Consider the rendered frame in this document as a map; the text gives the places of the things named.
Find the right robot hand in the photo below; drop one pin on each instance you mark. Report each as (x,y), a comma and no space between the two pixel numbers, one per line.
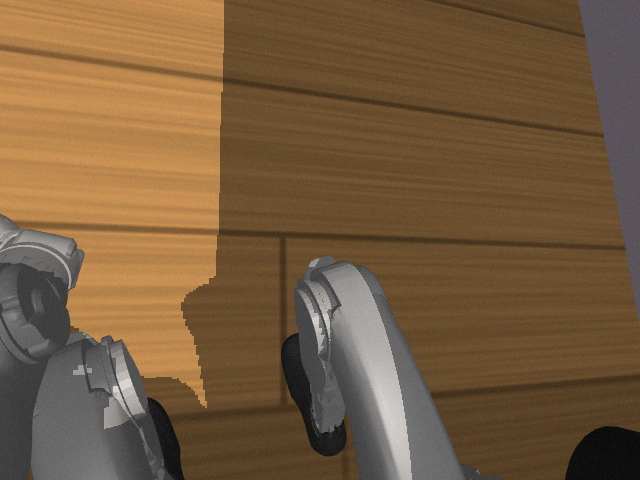
(472,473)

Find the right robot foot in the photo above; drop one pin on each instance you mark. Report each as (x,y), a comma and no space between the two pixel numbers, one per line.
(326,444)

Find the left robot hand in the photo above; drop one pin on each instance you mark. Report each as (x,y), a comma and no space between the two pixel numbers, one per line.
(6,225)

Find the left robot foot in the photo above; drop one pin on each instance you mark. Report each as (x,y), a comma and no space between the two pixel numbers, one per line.
(168,440)

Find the left robot arm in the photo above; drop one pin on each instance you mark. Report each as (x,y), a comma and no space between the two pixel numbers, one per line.
(37,270)

